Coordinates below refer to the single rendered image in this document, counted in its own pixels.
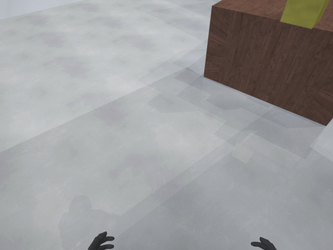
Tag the right robot hand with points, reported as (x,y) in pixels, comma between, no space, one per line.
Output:
(265,244)

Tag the left robot hand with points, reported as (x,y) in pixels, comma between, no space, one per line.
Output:
(101,238)

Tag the carton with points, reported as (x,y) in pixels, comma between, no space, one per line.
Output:
(304,13)

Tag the pedestal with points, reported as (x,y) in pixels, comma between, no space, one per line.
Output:
(288,66)

